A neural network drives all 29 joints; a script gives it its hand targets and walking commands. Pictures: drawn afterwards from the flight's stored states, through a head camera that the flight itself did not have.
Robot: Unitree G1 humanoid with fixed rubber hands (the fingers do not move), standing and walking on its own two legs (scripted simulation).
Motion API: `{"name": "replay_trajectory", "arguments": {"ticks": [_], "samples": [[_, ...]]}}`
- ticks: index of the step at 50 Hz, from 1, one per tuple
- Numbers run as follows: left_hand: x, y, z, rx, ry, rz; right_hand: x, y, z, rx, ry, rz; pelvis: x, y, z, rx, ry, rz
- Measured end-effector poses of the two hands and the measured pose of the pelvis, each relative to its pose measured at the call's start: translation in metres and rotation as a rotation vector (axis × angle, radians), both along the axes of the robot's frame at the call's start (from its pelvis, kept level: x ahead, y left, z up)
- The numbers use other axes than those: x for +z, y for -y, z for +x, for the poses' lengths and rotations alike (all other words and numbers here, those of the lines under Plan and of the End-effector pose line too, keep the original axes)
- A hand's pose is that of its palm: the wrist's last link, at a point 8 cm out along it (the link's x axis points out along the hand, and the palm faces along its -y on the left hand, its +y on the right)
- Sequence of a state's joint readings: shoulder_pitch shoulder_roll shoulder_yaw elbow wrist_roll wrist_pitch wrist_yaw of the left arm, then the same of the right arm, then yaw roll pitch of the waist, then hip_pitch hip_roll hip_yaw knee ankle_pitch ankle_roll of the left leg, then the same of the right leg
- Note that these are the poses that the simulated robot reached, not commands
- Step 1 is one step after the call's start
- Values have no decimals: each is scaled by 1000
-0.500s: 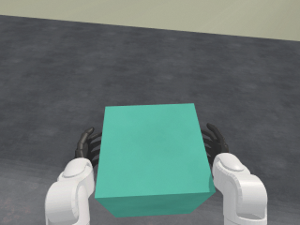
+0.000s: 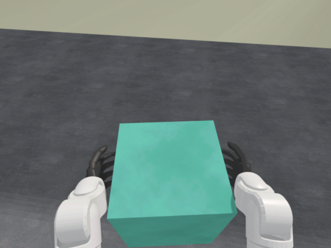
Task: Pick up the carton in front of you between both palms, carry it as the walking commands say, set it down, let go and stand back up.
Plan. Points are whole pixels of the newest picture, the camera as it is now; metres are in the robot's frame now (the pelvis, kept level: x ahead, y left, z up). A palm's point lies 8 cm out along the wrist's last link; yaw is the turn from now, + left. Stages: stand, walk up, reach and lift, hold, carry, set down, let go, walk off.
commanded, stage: carry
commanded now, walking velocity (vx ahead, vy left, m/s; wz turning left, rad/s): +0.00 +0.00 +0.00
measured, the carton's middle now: (168, 187) +0.26 +0.00 +0.02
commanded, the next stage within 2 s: hold in 1.22 s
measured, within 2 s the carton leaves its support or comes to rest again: neither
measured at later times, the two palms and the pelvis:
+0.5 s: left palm (99, 200) +0.21 +0.14 +0.08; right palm (247, 196) +0.21 -0.16 +0.08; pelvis -0.04 -0.01 +0.00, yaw +0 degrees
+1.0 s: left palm (104, 205) +0.22 +0.14 +0.03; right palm (239, 201) +0.22 -0.16 +0.03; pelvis -0.06 +0.00 +0.00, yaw +0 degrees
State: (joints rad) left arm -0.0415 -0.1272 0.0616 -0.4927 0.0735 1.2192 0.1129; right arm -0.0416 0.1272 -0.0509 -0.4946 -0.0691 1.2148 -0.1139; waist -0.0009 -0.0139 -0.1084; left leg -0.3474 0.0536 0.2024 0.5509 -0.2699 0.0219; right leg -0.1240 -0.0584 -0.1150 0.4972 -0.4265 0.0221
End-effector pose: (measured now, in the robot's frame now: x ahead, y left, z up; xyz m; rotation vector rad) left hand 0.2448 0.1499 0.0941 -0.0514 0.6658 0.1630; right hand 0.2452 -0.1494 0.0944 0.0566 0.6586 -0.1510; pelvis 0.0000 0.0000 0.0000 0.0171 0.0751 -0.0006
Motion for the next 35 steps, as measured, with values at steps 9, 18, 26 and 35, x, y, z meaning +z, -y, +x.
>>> {"name": "replay_trajectory", "arguments": {"ticks": [9, 18, 26, 35], "samples": [[-1, 6, -12, -4, -1, -2, -1, 6, -13, -4, -1, -3, -2, 5, -9, -3, 21, 1], [-3, 8, -25, -14, -16, 1, -2, 8, -29, -9, -17, -8, 0, 6, -23, -5, 38, -4], [-18, 7, -33, -23, -54, 22, -18, 8, -36, 5, -54, -28, 2, 6, -38, -4, 47, -9], [-34, 7, -34, -44, -50, 29, -33, 5, -36, 35, -50, -44, 3, 5, -51, -3, 45, -14]]}}
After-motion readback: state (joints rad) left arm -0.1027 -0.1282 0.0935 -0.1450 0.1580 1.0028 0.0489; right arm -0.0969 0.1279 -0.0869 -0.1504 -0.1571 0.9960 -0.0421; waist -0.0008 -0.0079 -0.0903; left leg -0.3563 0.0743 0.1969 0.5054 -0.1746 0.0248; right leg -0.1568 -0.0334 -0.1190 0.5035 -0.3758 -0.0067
